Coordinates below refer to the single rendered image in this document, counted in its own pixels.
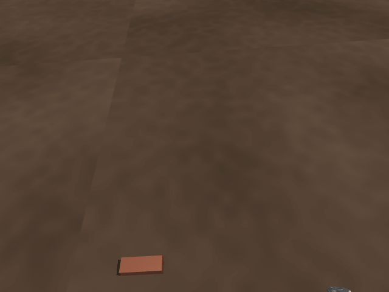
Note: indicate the carton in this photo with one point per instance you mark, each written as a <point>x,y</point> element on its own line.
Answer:
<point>130,266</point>

